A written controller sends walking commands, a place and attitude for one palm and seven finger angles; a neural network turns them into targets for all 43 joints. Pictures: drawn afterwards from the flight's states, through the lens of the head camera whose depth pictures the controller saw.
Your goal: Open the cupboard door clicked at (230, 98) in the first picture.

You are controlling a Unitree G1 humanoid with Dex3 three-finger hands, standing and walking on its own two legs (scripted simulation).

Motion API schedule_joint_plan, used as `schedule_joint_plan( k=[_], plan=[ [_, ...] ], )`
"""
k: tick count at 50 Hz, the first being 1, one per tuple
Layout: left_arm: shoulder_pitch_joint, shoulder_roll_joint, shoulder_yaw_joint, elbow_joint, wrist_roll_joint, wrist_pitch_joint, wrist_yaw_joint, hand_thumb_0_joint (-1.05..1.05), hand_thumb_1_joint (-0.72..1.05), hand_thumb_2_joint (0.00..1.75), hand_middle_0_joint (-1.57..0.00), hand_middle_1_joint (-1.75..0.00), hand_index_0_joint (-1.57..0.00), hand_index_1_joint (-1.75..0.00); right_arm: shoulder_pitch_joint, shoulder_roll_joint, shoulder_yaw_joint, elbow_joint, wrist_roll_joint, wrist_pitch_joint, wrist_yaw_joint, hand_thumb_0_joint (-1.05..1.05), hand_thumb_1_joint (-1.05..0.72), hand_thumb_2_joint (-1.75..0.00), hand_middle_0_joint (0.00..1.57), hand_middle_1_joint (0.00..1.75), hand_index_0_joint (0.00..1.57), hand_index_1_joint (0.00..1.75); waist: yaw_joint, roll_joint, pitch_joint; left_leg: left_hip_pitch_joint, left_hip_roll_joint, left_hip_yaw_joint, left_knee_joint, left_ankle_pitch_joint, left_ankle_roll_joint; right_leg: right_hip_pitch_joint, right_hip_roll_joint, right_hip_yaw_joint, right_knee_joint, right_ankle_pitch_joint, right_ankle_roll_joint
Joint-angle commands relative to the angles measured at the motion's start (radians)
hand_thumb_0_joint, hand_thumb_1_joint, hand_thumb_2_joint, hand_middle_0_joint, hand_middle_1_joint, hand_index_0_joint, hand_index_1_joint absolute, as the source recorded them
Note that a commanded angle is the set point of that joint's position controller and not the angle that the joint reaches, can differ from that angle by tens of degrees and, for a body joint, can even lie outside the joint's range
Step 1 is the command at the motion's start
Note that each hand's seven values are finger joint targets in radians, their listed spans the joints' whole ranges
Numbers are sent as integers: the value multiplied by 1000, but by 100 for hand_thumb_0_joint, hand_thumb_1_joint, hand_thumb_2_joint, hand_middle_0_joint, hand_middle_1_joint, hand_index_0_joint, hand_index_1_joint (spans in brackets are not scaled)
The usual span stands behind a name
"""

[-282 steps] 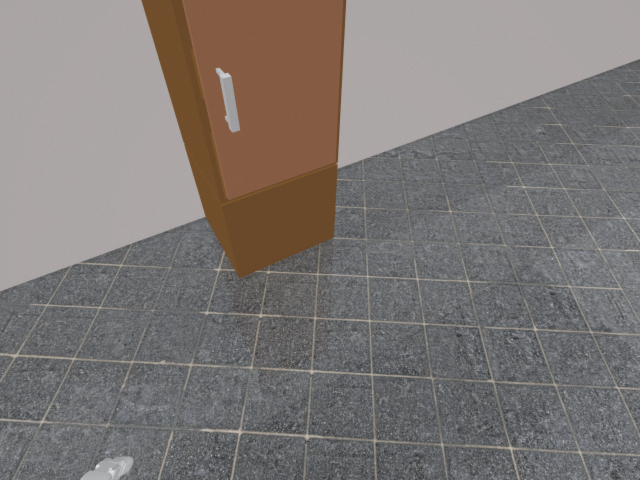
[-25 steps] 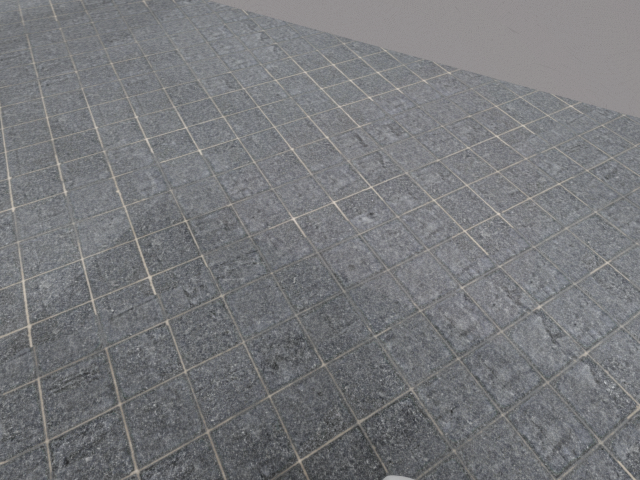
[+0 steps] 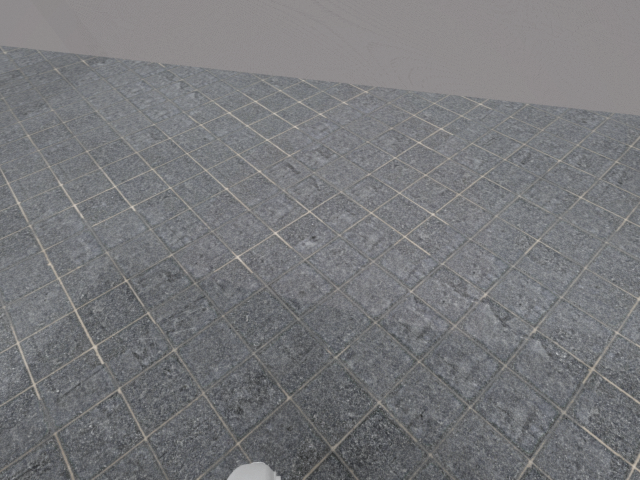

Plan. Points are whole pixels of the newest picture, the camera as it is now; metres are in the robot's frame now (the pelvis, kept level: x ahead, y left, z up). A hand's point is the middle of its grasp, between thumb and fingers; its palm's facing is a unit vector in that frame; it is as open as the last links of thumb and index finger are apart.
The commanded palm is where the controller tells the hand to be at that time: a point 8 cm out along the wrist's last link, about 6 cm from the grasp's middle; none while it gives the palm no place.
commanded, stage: walk to a spot facing it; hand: left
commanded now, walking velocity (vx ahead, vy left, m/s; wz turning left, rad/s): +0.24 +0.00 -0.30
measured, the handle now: out of the picture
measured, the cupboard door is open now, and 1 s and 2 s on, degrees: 0 0 0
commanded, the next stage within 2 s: turn to face it in 0.08 s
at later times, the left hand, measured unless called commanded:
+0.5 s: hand (152, 462) +0.17 +0.28 -0.18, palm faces +0.01 -0.99 -0.16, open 7.4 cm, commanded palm none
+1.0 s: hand (172, 443) +0.19 +0.24 -0.14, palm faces +0.24 -0.93 -0.28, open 7.4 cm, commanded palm none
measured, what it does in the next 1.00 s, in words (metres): walks ahead, turning left: left foot, then right foot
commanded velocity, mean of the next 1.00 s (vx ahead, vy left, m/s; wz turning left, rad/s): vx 0.03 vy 0.00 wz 0.44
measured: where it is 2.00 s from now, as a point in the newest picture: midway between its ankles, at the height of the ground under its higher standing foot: outside the picture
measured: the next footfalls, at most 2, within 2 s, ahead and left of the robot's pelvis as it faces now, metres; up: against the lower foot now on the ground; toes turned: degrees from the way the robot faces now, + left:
left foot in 0.20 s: +0.15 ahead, +0.14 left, +0.00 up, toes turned +1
right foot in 0.92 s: +0.14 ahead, -0.06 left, +0.00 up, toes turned +13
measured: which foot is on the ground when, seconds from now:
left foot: up 0.00-0.18, down 0.20-0.92, up 0.94-1.00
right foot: down 0.00-0.22, up 0.24-0.90, down 0.92-1.00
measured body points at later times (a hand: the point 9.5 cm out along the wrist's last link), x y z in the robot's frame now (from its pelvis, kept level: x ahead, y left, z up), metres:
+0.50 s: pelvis +0.10 +0.09 +0.00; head +0.11 +0.13 +0.45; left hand +0.17 +0.33 -0.16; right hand +0.09 -0.15 -0.13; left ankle +0.11 +0.14 -0.74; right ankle +0.08 -0.09 -0.67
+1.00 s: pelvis +0.10 +0.03 -0.01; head +0.13 +0.00 +0.44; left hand +0.18 +0.29 -0.12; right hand +0.16 -0.22 -0.17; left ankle +0.09 +0.14 -0.71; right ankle +0.10 -0.07 -0.74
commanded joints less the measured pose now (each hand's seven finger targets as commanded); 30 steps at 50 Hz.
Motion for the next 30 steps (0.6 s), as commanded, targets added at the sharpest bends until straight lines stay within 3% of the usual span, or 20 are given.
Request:
schedule_joint_plan(
  k=[1,5,7,8,9,10,11,12,13,14,15,18,20,26,30],
  plan=[
    [62,199,46,-27,2,-25,24,0,90,90,-20,-30,-20,-30,-123,-59,-4,-118,10,-47,1,0,-90,-90,20,30,20,30,30,-144,55,-137,-5,-14,-94,-28,17,97,-309,334,-162,34,-134],
    [65,209,46,-8,5,-21,27,0,90,90,-20,-30,-20,-30,-139,-44,5,-128,20,-63,-1,0,-90,-90,20,30,20,30,31,-150,50,6,-39,4,-252,-72,37,53,-305,330,-107,153,-126],
    [47,207,48,-2,0,-16,26,0,90,90,-20,-30,-20,-30,-93,-42,6,-112,23,-71,-8,0,-90,-90,20,30,20,30,6,-159,46,151,-67,27,-364,-20,45,-19,-270,314,-57,197,-98],
    [30,202,49,1,-3,-14,26,0,90,90,-20,-30,-20,-30,-35,-47,5,-91,24,-77,-14,0,-90,-90,20,30,20,30,-25,-134,31,278,-76,33,-466,37,49,-82,-235,298,2,192,-70],
    [7,175,46,-6,-8,-13,25,0,90,90,-20,-30,-20,-30,82,-81,4,-50,23,-87,-29,0,-90,-90,20,30,20,30,-74,-65,-19,468,-50,16,-565,103,59,-160,-168,236,134,209,-34],
    [45,122,37,-6,-17,-11,19,0,90,90,-20,-30,-20,-30,197,-170,-11,-12,11,-98,-37,0,-90,-90,20,30,20,30,-101,158,-126,659,152,-195,-613,156,114,-283,-51,115,373,-4,21],
    [84,92,23,-4,-16,-15,19,0,90,90,-20,-30,-20,-30,252,-228,-18,-3,13,-90,-35,0,-90,-90,20,30,20,30,-93,306,-161,693,359,-414,-679,268,214,-415,-7,-16,606,-367,68],
    [86,111,26,10,-4,-8,27,0,90,90,-20,-30,-20,-30,210,-198,-5,-13,14,-72,-33,0,-90,-90,20,30,20,30,-82,180,-98,558,365,-408,-700,233,267,-390,-62,17,678,-384,64],
    [85,103,21,42,5,2,32,0,90,90,-20,-30,-20,-30,136,-133,13,-21,14,-73,-35,0,-90,-90,20,30,20,30,-52,154,-34,424,308,-358,-742,178,255,-359,-99,23,704,-325,71],
    [58,89,17,54,9,4,28,0,90,90,-20,-30,-20,-30,100,-93,28,-18,13,-76,-40,0,-90,-90,20,30,20,30,-40,99,40,346,259,-326,-753,220,257,-353,-119,3,708,-273,81],
    [42,74,14,61,8,5,23,0,90,90,-20,-30,-20,-30,86,-67,40,-11,14,-81,-42,0,-90,-90,20,30,20,30,-24,67,70,305,211,-270,-755,311,247,-329,-136,-3,682,-224,90],
    [50,55,3,77,-2,19,26,0,90,90,-20,-30,-20,-30,93,-46,46,28,27,-90,-48,0,-90,-90,20,30,20,30,6,85,21,315,123,-161,-722,586,214,-254,-143,-27,601,-122,119],
    [27,75,11,66,-5,33,35,0,90,90,-20,-30,-20,-30,115,-61,36,40,30,-82,-46,0,-90,-90,20,30,20,30,3,89,-18,345,122,-171,-705,620,217,-273,-137,-31,624,-107,134],
    [-119,102,32,-3,1,53,43,0,90,90,-20,-30,-20,-30,174,-84,4,56,20,-56,-40,0,-90,-90,20,30,20,30,-23,69,-1,379,116,-283,-708,462,229,-396,-147,-17,675,-93,164],
    [-209,104,34,-48,-5,53,43,0,90,90,-20,-30,-20,-30,206,-92,-9,59,16,-46,-39,0,-90,-90,20,30,20,30,-49,89,-19,406,112,-352,-685,431,264,-407,-141,-15,616,-138,168]
  ],
)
